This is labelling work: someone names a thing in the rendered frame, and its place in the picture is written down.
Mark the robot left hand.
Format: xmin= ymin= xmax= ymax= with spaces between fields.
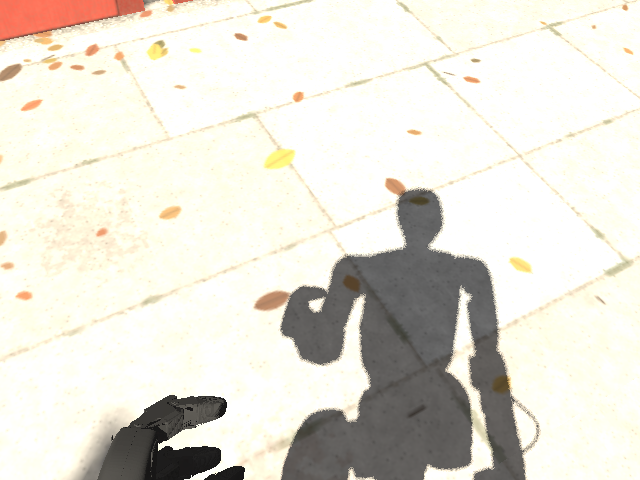
xmin=97 ymin=395 xmax=245 ymax=480

